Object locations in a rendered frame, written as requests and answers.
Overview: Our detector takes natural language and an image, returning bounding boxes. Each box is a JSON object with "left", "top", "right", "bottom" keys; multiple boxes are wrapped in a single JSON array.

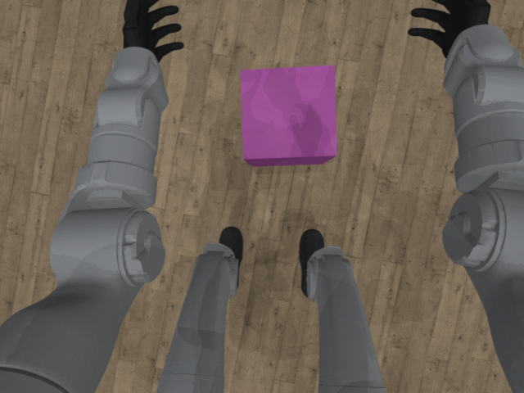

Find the left robot forearm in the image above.
[{"left": 50, "top": 47, "right": 169, "bottom": 275}]

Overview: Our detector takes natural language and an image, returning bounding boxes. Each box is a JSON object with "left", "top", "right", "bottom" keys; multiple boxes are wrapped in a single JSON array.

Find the right robot forearm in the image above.
[{"left": 444, "top": 25, "right": 524, "bottom": 194}]

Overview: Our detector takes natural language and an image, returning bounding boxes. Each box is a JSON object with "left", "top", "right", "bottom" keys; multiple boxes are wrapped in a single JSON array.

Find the left robot hand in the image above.
[{"left": 123, "top": 0, "right": 184, "bottom": 62}]

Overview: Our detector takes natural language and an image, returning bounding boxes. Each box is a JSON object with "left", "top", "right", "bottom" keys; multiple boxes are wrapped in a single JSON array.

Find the carton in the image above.
[{"left": 241, "top": 65, "right": 337, "bottom": 166}]

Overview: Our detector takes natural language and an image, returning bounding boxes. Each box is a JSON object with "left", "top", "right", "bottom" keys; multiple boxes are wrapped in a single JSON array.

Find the robot right thigh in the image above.
[{"left": 307, "top": 255, "right": 386, "bottom": 393}]

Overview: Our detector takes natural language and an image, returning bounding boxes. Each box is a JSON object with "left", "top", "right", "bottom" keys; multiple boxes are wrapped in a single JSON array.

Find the robot right upper arm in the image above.
[{"left": 442, "top": 187, "right": 524, "bottom": 393}]

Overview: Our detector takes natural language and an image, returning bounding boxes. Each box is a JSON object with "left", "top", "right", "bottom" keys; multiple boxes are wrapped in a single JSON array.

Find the robot left upper arm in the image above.
[{"left": 0, "top": 207, "right": 165, "bottom": 393}]

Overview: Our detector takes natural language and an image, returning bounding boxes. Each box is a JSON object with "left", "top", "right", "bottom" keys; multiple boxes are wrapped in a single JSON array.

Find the right robot foot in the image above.
[{"left": 300, "top": 229, "right": 324, "bottom": 297}]

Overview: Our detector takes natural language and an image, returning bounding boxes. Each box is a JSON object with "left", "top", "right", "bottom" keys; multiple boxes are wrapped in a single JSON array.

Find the right robot hand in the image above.
[{"left": 408, "top": 0, "right": 491, "bottom": 58}]

